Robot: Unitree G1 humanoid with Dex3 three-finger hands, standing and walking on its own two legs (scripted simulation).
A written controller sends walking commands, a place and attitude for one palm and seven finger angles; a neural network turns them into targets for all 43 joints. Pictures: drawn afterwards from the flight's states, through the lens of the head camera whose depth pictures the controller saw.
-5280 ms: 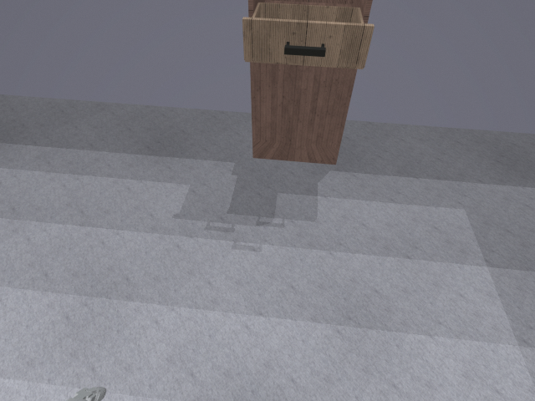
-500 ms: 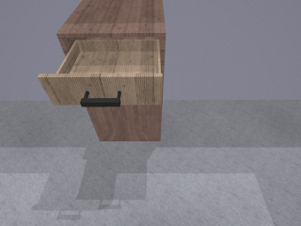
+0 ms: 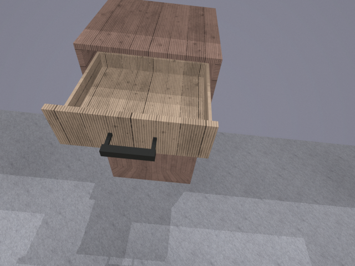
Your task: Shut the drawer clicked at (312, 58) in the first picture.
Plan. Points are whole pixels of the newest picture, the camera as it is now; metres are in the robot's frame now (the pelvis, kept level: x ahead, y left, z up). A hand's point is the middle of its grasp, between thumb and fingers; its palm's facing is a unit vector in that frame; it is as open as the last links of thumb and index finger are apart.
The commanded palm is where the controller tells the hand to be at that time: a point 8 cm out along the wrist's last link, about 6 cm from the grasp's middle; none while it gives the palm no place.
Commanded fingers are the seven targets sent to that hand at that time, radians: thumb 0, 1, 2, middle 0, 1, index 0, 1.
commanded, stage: take the last steps up to it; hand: left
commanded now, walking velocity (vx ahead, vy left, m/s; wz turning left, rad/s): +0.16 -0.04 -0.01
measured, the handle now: (130, 145) +0.39 +0.16 +0.02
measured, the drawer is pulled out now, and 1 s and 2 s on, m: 0.28 0.28 0.28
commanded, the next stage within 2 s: come to a stop and stand still in 0.02 s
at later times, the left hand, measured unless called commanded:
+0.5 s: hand out of the picture +0.14 +0.16 -0.16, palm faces +0.02 -0.97 -0.25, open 7.3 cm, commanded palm none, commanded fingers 0.00 0.90 0.90 -0.20 -0.30 -0.20 -0.30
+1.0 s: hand out of the picture +0.01 +0.19 -0.17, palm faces +0.04 -0.97 -0.22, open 7.3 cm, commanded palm none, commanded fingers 0.00 0.90 0.90 -0.20 -0.30 -0.20 -0.30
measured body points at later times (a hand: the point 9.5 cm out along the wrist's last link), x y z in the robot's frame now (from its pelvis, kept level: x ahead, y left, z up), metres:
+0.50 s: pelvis +0.07 -0.02 +0.00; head +0.10 -0.05 +0.45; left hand +0.14 +0.21 -0.14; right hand +0.06 -0.23 -0.17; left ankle +0.02 +0.09 -0.70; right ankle +0.11 -0.13 -0.73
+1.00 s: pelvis +0.02 +0.01 +0.01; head +0.04 +0.01 +0.46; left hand +0.01 +0.24 -0.15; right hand +0.06 -0.22 -0.15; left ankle +0.01 +0.11 -0.73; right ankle +0.00 -0.10 -0.73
